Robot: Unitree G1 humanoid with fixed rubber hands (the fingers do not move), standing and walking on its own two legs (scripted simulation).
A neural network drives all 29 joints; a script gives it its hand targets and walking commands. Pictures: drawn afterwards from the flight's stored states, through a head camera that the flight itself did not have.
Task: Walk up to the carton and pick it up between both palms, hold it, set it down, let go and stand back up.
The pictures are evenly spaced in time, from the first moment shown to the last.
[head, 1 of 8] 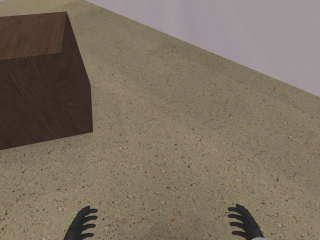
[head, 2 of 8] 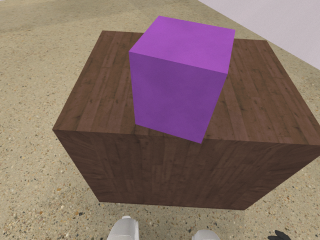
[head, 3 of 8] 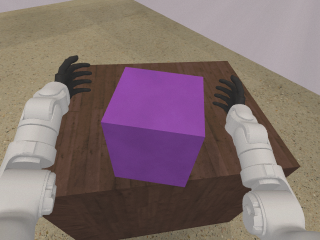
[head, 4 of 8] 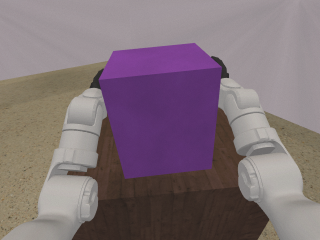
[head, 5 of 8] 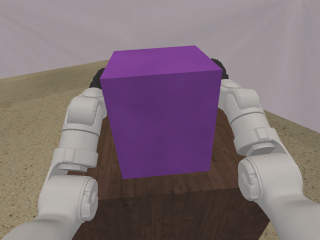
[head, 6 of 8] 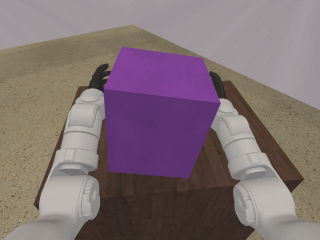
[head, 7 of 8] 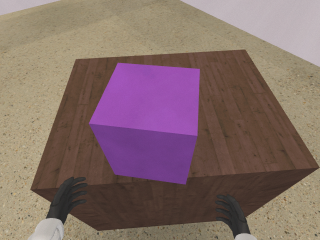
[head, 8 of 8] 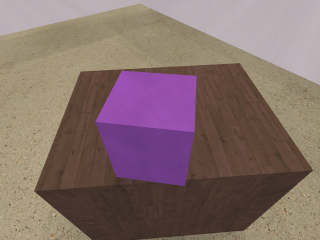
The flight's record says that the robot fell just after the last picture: no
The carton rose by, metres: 0.19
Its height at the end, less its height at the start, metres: +0.00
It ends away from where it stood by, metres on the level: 0.01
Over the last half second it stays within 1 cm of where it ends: yes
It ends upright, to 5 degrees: yes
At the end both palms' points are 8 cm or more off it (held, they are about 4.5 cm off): yes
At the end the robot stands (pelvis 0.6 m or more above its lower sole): yes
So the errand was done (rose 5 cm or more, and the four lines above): yes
